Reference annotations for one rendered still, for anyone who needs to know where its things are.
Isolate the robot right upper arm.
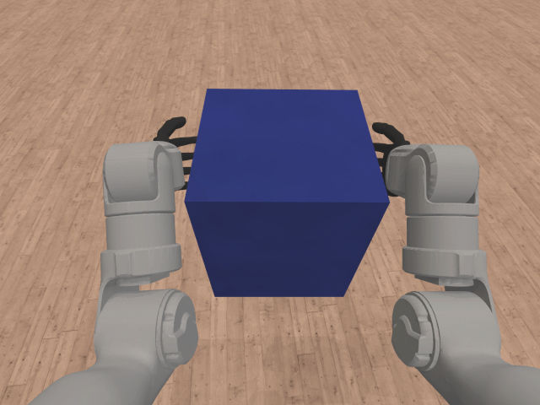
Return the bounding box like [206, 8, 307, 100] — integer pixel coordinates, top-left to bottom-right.
[391, 291, 540, 405]

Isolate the robot right forearm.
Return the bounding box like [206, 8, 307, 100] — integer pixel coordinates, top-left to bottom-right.
[386, 143, 501, 349]

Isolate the robot left forearm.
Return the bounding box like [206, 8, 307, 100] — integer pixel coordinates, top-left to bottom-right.
[94, 141, 185, 355]

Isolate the left robot hand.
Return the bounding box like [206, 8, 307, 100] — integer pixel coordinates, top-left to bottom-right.
[154, 116, 197, 191]

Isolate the right robot hand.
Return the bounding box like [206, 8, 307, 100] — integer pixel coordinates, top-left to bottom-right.
[372, 122, 410, 197]

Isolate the carton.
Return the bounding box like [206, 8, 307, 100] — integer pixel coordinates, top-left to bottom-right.
[184, 89, 390, 297]

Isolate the robot left upper arm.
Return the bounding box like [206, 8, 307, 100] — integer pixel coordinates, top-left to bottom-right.
[28, 289, 198, 405]

